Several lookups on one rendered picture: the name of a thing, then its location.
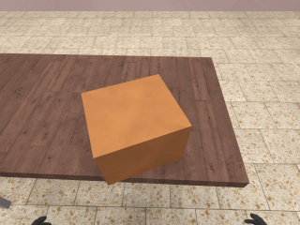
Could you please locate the left robot hand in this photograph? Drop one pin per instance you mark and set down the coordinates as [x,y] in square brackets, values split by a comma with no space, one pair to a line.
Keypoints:
[40,220]

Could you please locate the right robot hand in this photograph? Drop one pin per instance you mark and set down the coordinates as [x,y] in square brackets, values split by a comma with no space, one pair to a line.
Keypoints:
[255,221]

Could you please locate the carton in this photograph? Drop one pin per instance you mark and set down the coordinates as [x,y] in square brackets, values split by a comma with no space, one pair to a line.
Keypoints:
[134,127]

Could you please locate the table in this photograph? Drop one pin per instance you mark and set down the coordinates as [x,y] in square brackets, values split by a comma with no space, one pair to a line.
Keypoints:
[44,133]

